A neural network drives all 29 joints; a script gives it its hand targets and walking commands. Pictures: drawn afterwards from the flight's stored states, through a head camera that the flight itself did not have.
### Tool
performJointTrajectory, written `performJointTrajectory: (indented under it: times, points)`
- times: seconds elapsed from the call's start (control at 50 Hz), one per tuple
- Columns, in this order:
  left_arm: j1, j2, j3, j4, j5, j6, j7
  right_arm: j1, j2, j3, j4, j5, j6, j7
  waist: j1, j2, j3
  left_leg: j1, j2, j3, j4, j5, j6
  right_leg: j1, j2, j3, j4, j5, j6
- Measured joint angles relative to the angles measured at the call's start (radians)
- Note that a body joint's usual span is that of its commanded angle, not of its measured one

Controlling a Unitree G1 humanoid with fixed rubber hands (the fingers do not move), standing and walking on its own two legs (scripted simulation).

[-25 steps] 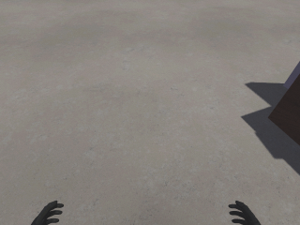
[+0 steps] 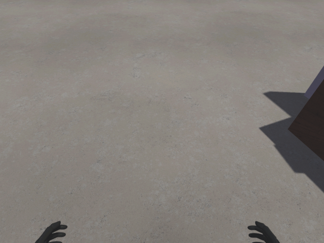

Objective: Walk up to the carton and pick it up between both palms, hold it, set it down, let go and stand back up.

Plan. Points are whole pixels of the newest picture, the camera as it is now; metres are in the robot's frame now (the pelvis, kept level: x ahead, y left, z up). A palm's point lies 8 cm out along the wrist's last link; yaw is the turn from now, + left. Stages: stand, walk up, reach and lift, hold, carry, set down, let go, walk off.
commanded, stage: walk up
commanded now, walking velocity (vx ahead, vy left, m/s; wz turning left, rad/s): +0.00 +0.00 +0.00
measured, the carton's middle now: out of the picture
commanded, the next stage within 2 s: none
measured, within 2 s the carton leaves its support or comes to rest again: neither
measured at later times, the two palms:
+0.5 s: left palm (97, 211) +0.24 +0.16 -0.04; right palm out of the picture +0.04 -0.46 -0.08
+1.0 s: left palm (173, 164) +0.37 -0.04 -0.04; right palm out of the picture -0.06 -0.55 -0.07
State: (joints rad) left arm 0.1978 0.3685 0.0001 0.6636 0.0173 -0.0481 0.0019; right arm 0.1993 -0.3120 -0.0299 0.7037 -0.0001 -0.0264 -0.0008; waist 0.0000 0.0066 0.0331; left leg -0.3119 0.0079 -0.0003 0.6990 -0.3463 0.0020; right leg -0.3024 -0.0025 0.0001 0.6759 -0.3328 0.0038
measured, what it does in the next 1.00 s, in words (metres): steps to the right, turning right: right foot, then left foot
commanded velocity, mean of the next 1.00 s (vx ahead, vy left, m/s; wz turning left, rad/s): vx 0.00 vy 0.00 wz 0.00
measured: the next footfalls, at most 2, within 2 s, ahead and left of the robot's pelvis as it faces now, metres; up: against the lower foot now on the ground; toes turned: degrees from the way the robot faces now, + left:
right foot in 0.36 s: +0.13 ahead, -0.25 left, +0.01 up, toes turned -20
left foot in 0.68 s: +0.17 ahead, -0.06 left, +0.00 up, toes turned -24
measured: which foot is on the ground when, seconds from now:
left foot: down 0.00-0.38, up 0.40-0.66, down 0.68-1.00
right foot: down 0.00-0.06, up 0.08-0.34, down 0.36-0.68, up 0.70-0.98, down 1.00-1.00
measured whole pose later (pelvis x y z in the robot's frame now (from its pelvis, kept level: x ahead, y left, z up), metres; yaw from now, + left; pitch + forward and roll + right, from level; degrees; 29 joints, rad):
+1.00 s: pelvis +0.07 -0.21 +0.00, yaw -37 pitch -1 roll +3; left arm 0.22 0.49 0.00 0.67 0.02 0.00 -0.14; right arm 0.27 -0.49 -0.11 0.73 0.00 -0.09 0.03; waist 0.00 0.00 0.01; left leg -0.17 0.13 0.20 0.57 -0.36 -0.01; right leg -0.44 -0.06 0.06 0.64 -0.26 0.00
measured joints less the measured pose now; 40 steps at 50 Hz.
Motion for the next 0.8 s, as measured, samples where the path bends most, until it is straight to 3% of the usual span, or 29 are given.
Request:
performJointTrajectory:
  times: [0.08, 0.14, 0.2, 0.32, 0.36, 0.4, 0.46, 0.54, 0.62, 0.66, 0.68, 0.72, 0.8]
  points:
    - [0.008, 0.008, -0.001, 0.007, 0.011, 0.022, -0.025, 0.0, -0.009, -0.001, 0.003, 0.0, -0.013, 0.002, -0.001, -0.002, 0.001, 0.002, 0.003, 0.015, -0.001, -0.001, 0.003, -0.019, 0.0, 0.006, 0.022, 0.002, -0.011]
    - [0.024, 0.033, 0.0, 0.007, 0.03, 0.059, -0.068, 0.0, -0.035, -0.016, 0.003, 0.0, -0.027, -0.009, -0.002, -0.001, 0.005, 0.015, 0.038, 0.078, -0.021, -0.002, 0.004, -0.146, 0.0, 0.005, 0.192, -0.015, -0.015]
    - [0.025, 0.073, 0.0, 0.006, 0.031, 0.067, -0.109, 0.01, -0.068, -0.042, 0.003, 0.0, -0.03, -0.015, -0.001, -0.014, 0.01, 0.054, 0.072, 0.143, -0.058, 0.001, 0.004, -0.242, -0.033, 0.007, 0.251, -0.016, -0.009]
    - [0.015, 0.112, 0.0, 0.005, 0.027, 0.069, -0.155, 0.013, -0.145, -0.081, 0.005, 0.0, -0.04, 0.002, 0.0, -0.016, -0.001, 0.122, 0.125, 0.226, -0.092, -0.015, -0.013, -0.256, -0.119, 0.008, 0.107, 0.022, -0.007]
    - [0.016, 0.121, 0.0, 0.005, 0.027, 0.068, -0.157, 0.012, -0.16, -0.083, 0.006, 0.0, -0.04, 0.011, 0.0, -0.016, -0.01, 0.128, 0.148, 0.236, -0.057, -0.045, -0.015, -0.198, -0.12, 0.007, 0.04, 0.032, -0.008]
    - [0.023, 0.121, 0.001, 0.006, 0.03, 0.061, -0.154, 0.003, -0.171, -0.083, 0.006, 0.0, -0.04, 0.019, 0.001, 0.007, 0.003, 0.117, 0.19, 0.216, 0.055, -0.093, -0.015, -0.184, -0.082, -0.001, 0.055, 0.136, -0.008]
    - [0.041, 0.104, 0.001, 0.006, 0.028, 0.059, -0.147, 0.001, -0.171, -0.081, 0.006, 0.0, -0.038, 0.028, 0.001, 0.018, 0.011, 0.015, 0.105, 0.09, 0.271, -0.158, -0.015, -0.17, -0.052, 0.006, 0.062, 0.117, -0.03]
    - [0.054, 0.098, 0.001, 0.005, 0.019, 0.061, -0.137, 0.002, -0.172, -0.081, 0.006, 0.0, -0.038, 0.028, 0.0, 0.033, 0.024, -0.065, 0.025, 0.064, 0.287, -0.162, -0.015, -0.102, -0.01, 0.029, -0.065, 0.118, -0.044]
    - [0.049, 0.105, 0.001, 0.005, 0.021, 0.062, -0.137, 0.021, -0.172, -0.081, 0.006, 0.0, -0.038, 0.025, -0.002, 0.033, 0.003, -0.067, -0.023, 0.062, 0.133, -0.163, -0.015, -0.061, 0.04, 0.06, -0.175, 0.119, -0.052]
    - [0.035, 0.109, 0.0, 0.005, 0.02, 0.062, -0.136, 0.039, -0.174, -0.082, 0.006, 0.0, -0.04, 0.016, -0.003, 0.028, 0.0, -0.011, -0.044, 0.063, -0.083, -0.122, -0.009, -0.066, 0.053, 0.065, -0.178, 0.121, -0.055]
    - [0.029, 0.11, 0.001, 0.004, 0.016, 0.063, -0.135, 0.048, -0.178, -0.084, 0.008, 0.0, -0.045, 0.008, -0.003, 0.032, 0.001, 0.026, -0.038, 0.061, -0.192, -0.054, -0.004, -0.084, 0.068, 0.065, -0.139, 0.1, -0.05]
    - [0.015, 0.106, 0.0, 0.005, 0.015, 0.067, -0.131, 0.061, -0.177, -0.084, 0.015, 0.0, -0.046, -0.008, -0.002, 0.016, 0.009, 0.035, -0.027, 0.088, -0.203, 0.122, 0.014, -0.152, 0.072, 0.066, 0.046, 0.053, -0.033]
    - [0.013, 0.112, 0.001, 0.004, 0.015, 0.068, -0.131, 0.071, -0.177, -0.083, 0.025, 0.0, -0.047, -0.016, -0.001, 0.0, 0.0, 0.083, 0.016, 0.127, -0.211, 0.12, 0.017, -0.245, 0.054, 0.069, 0.28, 0.049, 0.003]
